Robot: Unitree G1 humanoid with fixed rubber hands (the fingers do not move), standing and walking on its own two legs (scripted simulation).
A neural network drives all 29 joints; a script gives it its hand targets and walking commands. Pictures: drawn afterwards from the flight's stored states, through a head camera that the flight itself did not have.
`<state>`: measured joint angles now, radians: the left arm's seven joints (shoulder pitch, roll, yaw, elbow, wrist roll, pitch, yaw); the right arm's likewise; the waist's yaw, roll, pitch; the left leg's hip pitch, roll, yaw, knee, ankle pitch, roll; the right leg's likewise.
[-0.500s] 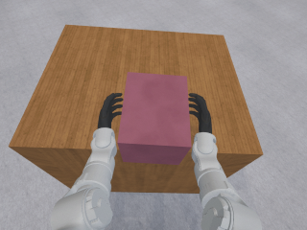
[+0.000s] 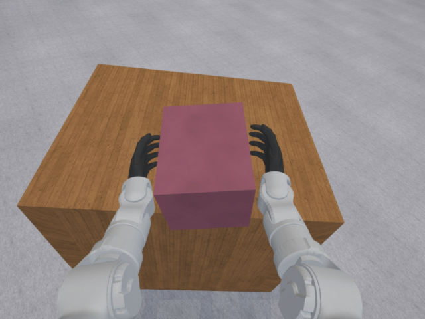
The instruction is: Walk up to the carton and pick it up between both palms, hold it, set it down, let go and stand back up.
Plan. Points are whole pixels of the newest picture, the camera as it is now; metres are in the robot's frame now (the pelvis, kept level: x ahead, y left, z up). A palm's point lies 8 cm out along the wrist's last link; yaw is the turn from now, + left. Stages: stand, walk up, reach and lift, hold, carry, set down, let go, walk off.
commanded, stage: reach and lift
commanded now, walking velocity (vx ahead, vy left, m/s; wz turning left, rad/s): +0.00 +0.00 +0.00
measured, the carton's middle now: (206, 166) +0.45 +0.00 +0.04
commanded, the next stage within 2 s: hold in 1.56 s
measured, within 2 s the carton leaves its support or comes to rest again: neither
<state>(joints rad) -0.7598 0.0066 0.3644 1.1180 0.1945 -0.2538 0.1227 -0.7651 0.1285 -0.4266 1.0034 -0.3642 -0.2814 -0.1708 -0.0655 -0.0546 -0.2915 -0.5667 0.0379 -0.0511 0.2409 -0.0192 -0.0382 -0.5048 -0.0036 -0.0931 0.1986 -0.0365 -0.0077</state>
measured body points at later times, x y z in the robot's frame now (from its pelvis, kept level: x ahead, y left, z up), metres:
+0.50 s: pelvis -0.01 +0.00 +0.01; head -0.01 +0.01 +0.46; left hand +0.40 +0.13 +0.10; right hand +0.39 -0.13 +0.12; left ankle +0.03 +0.14 -0.74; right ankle +0.01 -0.12 -0.74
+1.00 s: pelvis +0.00 +0.00 +0.01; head -0.01 +0.04 +0.46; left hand +0.39 +0.14 +0.12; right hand +0.37 -0.12 +0.14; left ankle +0.03 +0.14 -0.74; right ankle +0.01 -0.12 -0.74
